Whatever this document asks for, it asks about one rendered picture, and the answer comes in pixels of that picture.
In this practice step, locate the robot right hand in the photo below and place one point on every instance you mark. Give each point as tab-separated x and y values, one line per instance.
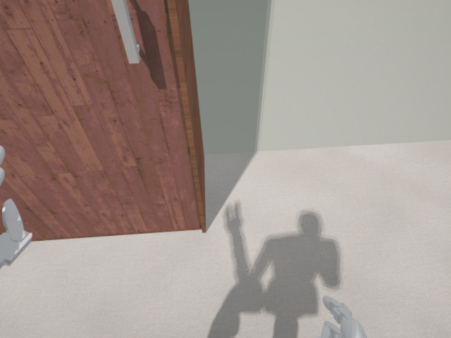
349	327

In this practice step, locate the robot left hand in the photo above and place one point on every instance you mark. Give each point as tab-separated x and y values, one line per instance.
15	239

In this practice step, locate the handle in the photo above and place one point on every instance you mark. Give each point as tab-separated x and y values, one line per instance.
125	26

